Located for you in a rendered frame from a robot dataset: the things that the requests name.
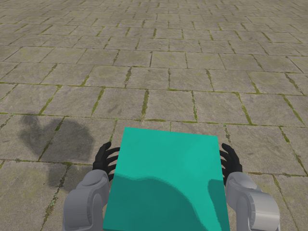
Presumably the carton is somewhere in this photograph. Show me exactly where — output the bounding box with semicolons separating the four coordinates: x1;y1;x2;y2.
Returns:
103;127;230;231

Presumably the right robot forearm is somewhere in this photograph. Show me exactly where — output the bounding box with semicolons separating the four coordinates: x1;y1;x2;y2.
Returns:
225;172;281;231

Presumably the left robot hand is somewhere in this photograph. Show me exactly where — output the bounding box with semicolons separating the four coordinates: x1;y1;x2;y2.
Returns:
92;142;120;182

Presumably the left robot forearm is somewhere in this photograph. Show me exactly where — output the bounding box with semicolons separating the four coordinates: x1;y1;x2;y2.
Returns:
62;169;110;231

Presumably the right robot hand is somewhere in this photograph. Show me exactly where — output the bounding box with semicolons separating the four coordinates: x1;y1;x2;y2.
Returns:
219;143;243;186

